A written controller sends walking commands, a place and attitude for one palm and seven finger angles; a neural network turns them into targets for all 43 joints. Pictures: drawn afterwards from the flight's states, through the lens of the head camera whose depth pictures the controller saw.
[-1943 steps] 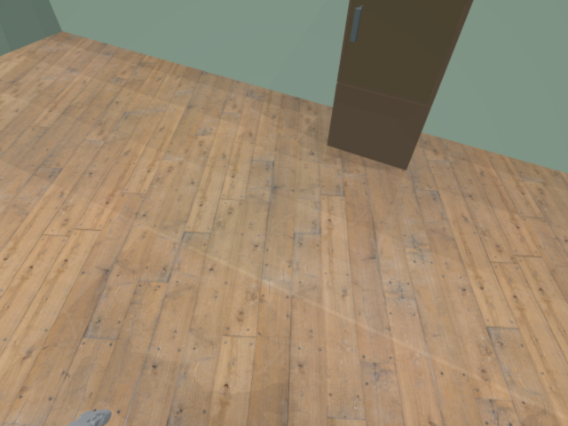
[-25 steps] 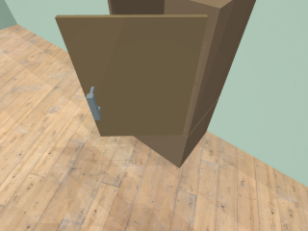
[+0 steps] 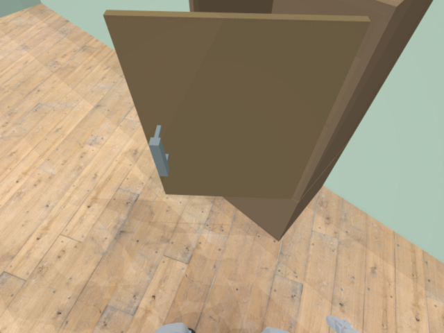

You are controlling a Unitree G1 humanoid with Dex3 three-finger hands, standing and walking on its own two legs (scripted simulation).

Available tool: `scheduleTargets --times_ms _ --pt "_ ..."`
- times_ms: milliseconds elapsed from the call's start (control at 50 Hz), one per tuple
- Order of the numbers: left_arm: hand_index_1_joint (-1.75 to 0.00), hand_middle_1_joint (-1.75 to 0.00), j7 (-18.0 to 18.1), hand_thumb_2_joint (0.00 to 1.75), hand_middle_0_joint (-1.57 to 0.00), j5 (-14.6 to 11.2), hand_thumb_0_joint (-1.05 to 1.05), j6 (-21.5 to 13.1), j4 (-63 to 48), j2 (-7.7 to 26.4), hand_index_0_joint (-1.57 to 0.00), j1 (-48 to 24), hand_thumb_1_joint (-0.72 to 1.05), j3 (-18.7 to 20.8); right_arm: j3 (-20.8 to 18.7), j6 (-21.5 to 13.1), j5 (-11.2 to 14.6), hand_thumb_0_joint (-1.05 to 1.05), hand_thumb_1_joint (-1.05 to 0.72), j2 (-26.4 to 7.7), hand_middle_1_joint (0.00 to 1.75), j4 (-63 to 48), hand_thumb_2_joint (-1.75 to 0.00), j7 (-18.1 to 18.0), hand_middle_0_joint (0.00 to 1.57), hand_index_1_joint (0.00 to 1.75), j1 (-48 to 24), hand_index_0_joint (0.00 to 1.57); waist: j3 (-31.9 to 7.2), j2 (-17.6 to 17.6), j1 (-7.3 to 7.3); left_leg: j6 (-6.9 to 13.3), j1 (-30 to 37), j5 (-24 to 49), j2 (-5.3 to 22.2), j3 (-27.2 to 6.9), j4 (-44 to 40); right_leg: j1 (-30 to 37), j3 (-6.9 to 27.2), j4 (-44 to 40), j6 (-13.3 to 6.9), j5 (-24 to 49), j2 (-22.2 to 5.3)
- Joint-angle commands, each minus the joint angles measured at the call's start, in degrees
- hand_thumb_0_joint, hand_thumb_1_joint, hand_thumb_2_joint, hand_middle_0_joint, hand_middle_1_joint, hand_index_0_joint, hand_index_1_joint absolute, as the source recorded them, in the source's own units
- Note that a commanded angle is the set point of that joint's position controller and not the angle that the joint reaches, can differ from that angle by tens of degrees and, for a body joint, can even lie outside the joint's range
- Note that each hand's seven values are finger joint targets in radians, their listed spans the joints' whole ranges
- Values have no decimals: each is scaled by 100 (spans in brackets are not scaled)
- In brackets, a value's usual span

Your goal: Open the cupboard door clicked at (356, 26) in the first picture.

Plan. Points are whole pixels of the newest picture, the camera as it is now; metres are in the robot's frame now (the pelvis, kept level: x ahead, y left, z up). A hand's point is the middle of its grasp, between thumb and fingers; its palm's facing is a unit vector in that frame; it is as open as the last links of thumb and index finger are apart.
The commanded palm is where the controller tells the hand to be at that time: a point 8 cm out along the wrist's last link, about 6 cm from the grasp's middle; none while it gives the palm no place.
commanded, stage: come to a stop and stand still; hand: left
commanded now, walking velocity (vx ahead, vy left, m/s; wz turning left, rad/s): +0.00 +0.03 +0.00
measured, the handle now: (161, 151) +0.51 +0.20 -0.06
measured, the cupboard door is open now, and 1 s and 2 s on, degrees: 40 40 40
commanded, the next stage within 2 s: look again from close up in 0.86 s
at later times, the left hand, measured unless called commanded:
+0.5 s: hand out of the picture +0.03 +0.20 -0.18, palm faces +0.00 -0.98 -0.19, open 7.3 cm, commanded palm none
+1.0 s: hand out of the picture -0.03 +0.22 -0.17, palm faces +0.01 -0.98 -0.18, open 7.3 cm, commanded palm none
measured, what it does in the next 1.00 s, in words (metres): steps on the spot: right foot, then left foot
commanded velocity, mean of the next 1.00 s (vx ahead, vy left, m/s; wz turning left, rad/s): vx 0.01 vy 0.02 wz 0.00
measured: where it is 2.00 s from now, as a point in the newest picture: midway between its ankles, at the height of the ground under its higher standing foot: outside the picture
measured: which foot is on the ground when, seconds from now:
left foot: down 0.00-0.06, up 0.08-0.28, down 0.30-1.00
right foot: up 0.00-0.04, down 0.06-1.00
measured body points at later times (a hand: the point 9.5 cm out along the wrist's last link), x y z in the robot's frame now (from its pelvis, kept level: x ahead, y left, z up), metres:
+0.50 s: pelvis -0.01 +0.02 +0.00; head +0.00 +0.03 +0.45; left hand +0.03 +0.25 -0.16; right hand +0.01 -0.21 -0.14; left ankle -0.02 +0.10 -0.73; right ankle +0.00 -0.11 -0.73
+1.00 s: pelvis -0.02 +0.05 +0.01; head -0.01 +0.06 +0.46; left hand -0.03 +0.27 -0.16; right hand +0.00 -0.18 -0.15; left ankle -0.02 +0.10 -0.73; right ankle +0.00 -0.11 -0.73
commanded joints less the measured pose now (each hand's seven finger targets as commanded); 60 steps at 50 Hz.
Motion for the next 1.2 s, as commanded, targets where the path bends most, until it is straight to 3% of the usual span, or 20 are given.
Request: scheduleTargets --times_ms 0,20,40,60,100,120,200,240,280,300,320,340,360,420,480,500,600,940,1100,1180 --pt "-30 -30 -54 90 -20 79 0 -92 -183 381 -20 1238 90 122 -324 92 42 0 -90 -944 30 -242 -90 -2 20 30 244 20 -1185 126 167 408 261 1331 779 -681 188 1029 300 -2220 -45 2057 -335" --pt "-30 -30 -11 90 -20 154 0 -157 -274 821 -20 969 90 156 -251 146 78 0 -90 -481 30 -283 -90 45 20 30 531 20 -812 -1492 -11 41 -410 -643 -138 -121 1000 957 1388 -2790 -308 3163 -1209" --pt "-30 -30 -8 90 -20 110 0 -165 -374 952 -20 721 90 119 -218 233 98 0 -90 -355 30 -337 -90 80 20 30 453 20 -731 -1529 34 2 -407 -1886 -374 -416 1776 413 1672 -3006 -872 3242 -1869" --pt "-30 -30 8 90 -20 96 0 -180 -454 827 -20 491 90 95 -214 321 70 0 -90 -338 30 -272 -90 94 20 30 344 20 -638 -1212 -1 43 -310 -1776 -354 -765 2392 -6 1650 -3113 -1002 2464 -1685" --pt "-30 -30 28 90 -20 65 0 -243 -462 637 -20 33 90 39 -199 301 47 0 -90 -438 30 -135 -90 137 20 30 457 20 -271 -1159 -160 44 -539 -1321 -251 -920 2797 -55 1480 -3098 -1009 2117 -1435" --pt "-30 -30 48 90 -20 72 0 -267 -484 627 -20 -81 90 35 -189 257 52 0 -90 -435 30 -42 -90 154 20 30 639 20 -380 -982 -232 1 -467 -1230 -227 -843 2566 176 1238 -2957 -1048 2518 -1361" --pt "-30 -30 47 90 -20 34 0 -306 -232 764 -20 285 90 60 -58 102 97 0 -90 -283 30 106 -90 127 20 30 722 20 -895 -671 -16 -87 29 -1125 -296 -560 435 1296 1209 -2446 -1118 3781 -1374" --pt "-30 -30 48 90 -20 -40 0 -304 -94 685 -20 186 90 23 3 33 92 0 -90 -228 30 328 -90 96 20 30 1038 20 -911 -467 -144 -52 803 68 -256 -607 -896 1146 966 -2193 -755 3574 -1133" --pt "-30 -30 24 90 -20 -70 0 -298 6 377 -20 256 90 -62 33 -50 46 0 -90 -459 30 430 -90 67 20 30 957 20 -988 161 17 179 1141 1549 333 -1048 -923 964 566 -2301 -275 2765 -637" --pt "-30 -30 280 90 -20 -61 0 -427 305 555 -20 1046 90 -44 -58 -96 154 0 -90 -697 30 42 -90 118 20 30 547 20 -1076 -389 241 22 592 250 159 -582 490 1408 1000 -2418 -31 4419 -997" --pt "-30 -30 247 90 -20 -3 0 -513 199 866 -20 692 90 -76 60 -60 138 0 -90 -476 30 -100 -90 146 20 30 864 20 -1003 -422 -108 -82 143 -658 -305 -561 583 1651 1487 -2430 -405 5402 -1601" --pt "-30 -30 203 90 -20 -1 0 -525 37 775 -20 495 90 -90 32 -84 81 0 -90 -259 30 -4 -90 147 20 30 1295 20 -1243 -196 -310 16 385 -922 -222 -638 269 1472 1209 -2107 -701 5310 -1552" --pt "-30 -30 177 90 -20 -15 0 -498 -10 691 -20 280 90 -146 47 -86 86 0 -90 -237 30 62 -90 135 20 30 1418 20 -1257 120 -348 -3 672 -423 -287 -608 -189 1327 874 -1977 -680 4537 -1285" --pt "-30 -30 122 90 -20 -31 0 -380 37 531 -20 230 90 -199 107 -176 55 0 -90 -479 30 59 -90 110 20 30 1371 20 -580 936 -123 263 342 1515 246 -1239 -748 1028 357 -1860 -365 2292 -487" --pt "-30 -30 81 90 -20 -41 0 -302 201 354 -20 359 90 -256 145 -180 66 0 -90 -593 30 3 -90 88 20 30 1291 20 -258 281 -60 338 17 632 243 -1394 -1133 1074 263 -2043 -273 1525 -385" --pt "-30 -30 66 90 -20 -36 0 -281 210 332 -20 345 90 -266 145 -174 64 0 -90 -649 30 -13 -90 96 20 30 1313 20 -134 276 -85 339 -100 18 227 -1441 -1320 1024 263 -2078 -265 1376 -376" --pt "-30 -30 38 90 -20 -12 0 -275 243 284 -20 440 90 -280 125 -191 54 0 -90 -693 30 37 -90 106 20 30 1373 20 -128 194 -90 343 -47 -803 208 -1584 -1751 951 224 -2068 -244 1485 -383" --pt "-30 -30 67 90 -20 -26 0 -336 547 267 -20 684 90 -316 176 -249 103 0 -90 -638 30 485 -90 80 20 30 1428 20 -336 66 -132 260 641 596 88 -1257 -1511 977 342 -2265 -184 1993 -552" --pt "-30 -30 68 90 -20 -23 0 -320 627 209 -20 711 90 -331 186 -223 107 0 -90 -582 30 622 -90 88 20 30 1343 20 -120 -5 -107 284 439 -12 83 -1295 -1659 986 373 -2372 -159 1856 -562" --pt "-30 -30 76 90 -20 -28 0 -341 624 214 -20 712 90 -318 192 -244 109 0 -90 -522 30 671 -90 83 20 30 1358 20 -305 27 -100 293 590 459 56 -1195 -1505 1090 383 -2393 -163 2054 -598"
